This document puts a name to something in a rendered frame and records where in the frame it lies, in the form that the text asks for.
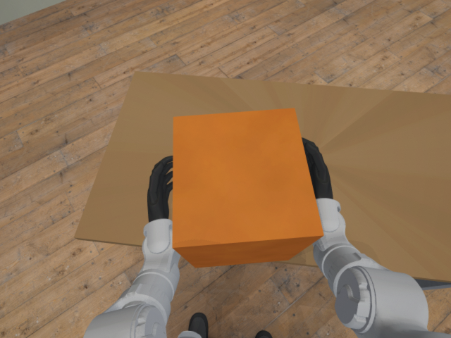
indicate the left robot hand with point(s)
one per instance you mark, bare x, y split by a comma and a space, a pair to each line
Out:
159, 190

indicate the carton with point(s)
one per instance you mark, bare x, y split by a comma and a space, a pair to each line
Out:
242, 191

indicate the left robot upper arm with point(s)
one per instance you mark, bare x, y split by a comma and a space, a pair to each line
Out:
140, 321

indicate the left robot forearm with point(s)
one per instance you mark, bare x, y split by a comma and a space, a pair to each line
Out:
158, 279

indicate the right robot hand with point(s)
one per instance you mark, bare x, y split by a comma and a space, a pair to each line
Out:
318, 170

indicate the right robot upper arm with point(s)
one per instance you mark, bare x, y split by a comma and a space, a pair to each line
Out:
377, 303

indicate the left robot foot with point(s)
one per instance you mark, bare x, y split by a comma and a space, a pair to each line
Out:
199, 324

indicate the right robot forearm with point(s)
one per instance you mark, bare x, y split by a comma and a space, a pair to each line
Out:
333, 253

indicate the table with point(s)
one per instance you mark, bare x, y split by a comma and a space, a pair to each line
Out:
388, 154

